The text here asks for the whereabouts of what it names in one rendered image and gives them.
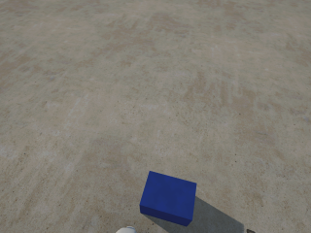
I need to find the carton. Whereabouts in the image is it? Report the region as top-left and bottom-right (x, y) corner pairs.
(139, 171), (197, 227)

